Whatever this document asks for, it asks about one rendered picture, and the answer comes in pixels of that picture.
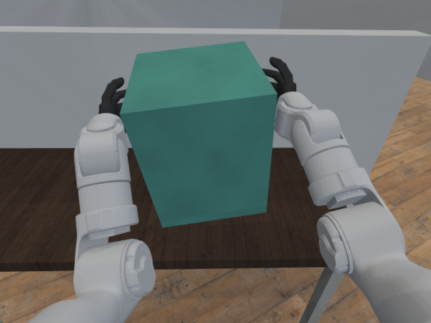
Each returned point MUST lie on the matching right robot hand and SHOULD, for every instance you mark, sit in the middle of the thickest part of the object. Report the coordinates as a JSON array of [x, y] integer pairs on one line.
[[284, 77]]

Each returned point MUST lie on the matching left robot forearm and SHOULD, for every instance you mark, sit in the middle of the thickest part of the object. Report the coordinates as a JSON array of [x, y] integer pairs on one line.
[[103, 179]]

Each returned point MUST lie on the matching carton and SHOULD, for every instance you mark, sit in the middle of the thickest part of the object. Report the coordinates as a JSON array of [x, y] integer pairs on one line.
[[201, 121]]

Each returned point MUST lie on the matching robot left upper arm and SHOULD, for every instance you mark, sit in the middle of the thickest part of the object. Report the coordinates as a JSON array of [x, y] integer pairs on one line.
[[110, 279]]

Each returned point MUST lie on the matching left robot hand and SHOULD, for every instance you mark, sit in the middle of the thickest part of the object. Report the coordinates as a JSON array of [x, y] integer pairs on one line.
[[110, 98]]

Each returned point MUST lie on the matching robot right upper arm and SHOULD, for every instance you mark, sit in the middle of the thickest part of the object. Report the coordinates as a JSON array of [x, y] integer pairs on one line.
[[364, 242]]

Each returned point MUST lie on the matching right robot forearm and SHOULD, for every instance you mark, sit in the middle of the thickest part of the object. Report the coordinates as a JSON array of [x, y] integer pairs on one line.
[[334, 176]]

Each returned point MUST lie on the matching table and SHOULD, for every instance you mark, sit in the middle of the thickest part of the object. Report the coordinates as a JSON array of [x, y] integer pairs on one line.
[[39, 201]]

